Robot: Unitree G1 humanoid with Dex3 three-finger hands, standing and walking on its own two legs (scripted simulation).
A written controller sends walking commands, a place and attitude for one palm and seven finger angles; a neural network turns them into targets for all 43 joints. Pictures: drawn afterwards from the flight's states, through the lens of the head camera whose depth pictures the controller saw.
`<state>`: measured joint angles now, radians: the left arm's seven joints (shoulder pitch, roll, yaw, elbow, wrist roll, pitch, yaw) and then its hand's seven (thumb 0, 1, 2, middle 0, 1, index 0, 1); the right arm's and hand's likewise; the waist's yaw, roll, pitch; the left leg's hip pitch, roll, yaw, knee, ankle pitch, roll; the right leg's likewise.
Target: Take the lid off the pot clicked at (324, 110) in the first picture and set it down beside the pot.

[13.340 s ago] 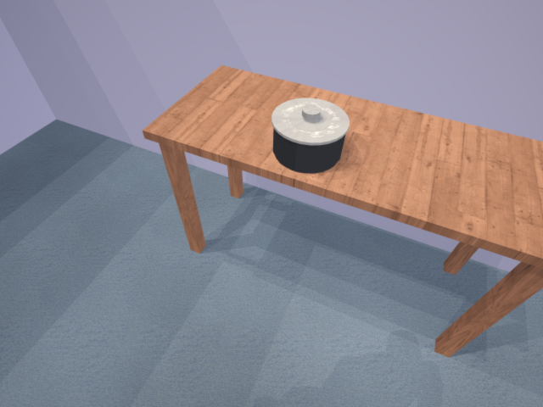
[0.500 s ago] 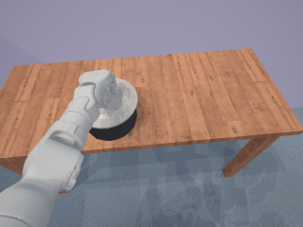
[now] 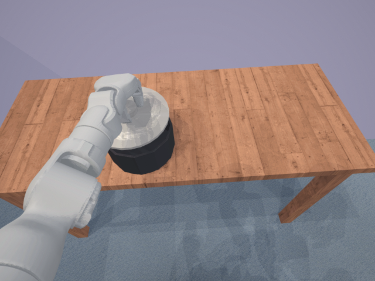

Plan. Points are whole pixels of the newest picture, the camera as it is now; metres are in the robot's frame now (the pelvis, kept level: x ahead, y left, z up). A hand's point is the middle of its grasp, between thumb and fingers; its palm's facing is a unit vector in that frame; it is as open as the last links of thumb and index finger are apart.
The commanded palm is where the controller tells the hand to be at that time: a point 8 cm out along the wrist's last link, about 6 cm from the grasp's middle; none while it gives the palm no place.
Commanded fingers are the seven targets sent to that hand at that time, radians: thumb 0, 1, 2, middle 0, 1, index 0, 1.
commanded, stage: lift the lid straight up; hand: left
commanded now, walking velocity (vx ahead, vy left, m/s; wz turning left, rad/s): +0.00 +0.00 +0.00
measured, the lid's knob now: (127, 109) +0.51 +0.12 +0.05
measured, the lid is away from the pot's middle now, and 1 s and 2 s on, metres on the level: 0.01 0.01 0.09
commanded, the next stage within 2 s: move the lid sideways beside the pot in 1.18 s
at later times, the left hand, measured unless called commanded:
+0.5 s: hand (118, 96) +0.48 +0.12 +0.12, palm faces -0.33 -0.07 -0.94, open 7.5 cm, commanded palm +0.49 +0.12 +0.20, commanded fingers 0.00 0.72 0.81 -0.85 -1.08 -0.87 -1.08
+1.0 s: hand (114, 81) +0.48 +0.11 +0.17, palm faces -0.30 -0.07 -0.95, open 7.5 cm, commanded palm +0.49 +0.11 +0.24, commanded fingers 0.00 0.72 0.81 -0.85 -1.08 -0.87 -1.08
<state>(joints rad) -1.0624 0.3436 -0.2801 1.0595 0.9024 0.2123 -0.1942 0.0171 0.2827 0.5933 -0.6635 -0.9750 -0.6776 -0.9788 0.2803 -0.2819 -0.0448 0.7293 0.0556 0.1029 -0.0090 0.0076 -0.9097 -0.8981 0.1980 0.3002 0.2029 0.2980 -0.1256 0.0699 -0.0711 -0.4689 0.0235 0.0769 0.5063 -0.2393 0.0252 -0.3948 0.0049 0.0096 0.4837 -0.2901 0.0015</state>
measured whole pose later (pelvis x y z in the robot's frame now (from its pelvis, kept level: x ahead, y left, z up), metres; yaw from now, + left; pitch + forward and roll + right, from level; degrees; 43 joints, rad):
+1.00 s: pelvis -0.01 +0.01 +0.00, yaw +1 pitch +9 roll +0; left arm -1.22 0.36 -0.29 1.04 0.89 0.25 -0.32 0.02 0.28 0.60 -0.67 -0.97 -0.68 -0.98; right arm 0.29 -0.28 -0.02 0.73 0.05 0.06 0.00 0.01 -0.91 -0.90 0.20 0.30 0.20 0.30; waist -0.11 0.08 -0.06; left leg -0.41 0.00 0.07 0.46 -0.20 0.04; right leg -0.34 -0.01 0.01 0.44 -0.26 0.01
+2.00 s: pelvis -0.01 +0.01 +0.01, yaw +1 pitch +9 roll -1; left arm -1.19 0.54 -0.19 1.02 0.93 0.14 -0.43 0.02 0.28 0.59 -0.66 -0.98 -0.68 -0.98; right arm 0.30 -0.30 -0.02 0.71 0.06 0.08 -0.02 0.01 -0.91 -0.90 0.20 0.30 0.20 0.30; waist -0.12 0.05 -0.02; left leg -0.39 0.01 0.07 0.44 -0.20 0.04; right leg -0.30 -0.01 0.00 0.38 -0.23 0.02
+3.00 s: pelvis -0.01 +0.02 +0.01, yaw +1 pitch +9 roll -2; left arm -1.17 0.79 -0.12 1.07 0.95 -0.03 -0.51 0.02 0.28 0.59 -0.66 -0.98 -0.68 -0.98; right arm 0.30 -0.31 0.00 0.71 0.09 0.14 -0.04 0.01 -0.91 -0.90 0.20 0.30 0.21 0.30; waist -0.12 0.02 0.01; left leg -0.42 0.02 0.05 0.47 -0.21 0.05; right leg -0.30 0.00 -0.01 0.36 -0.22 0.02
